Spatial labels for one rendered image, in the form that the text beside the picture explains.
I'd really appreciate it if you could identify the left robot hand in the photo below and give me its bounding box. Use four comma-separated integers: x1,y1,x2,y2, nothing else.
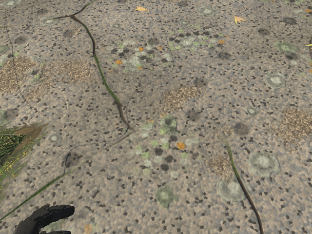
13,205,75,234

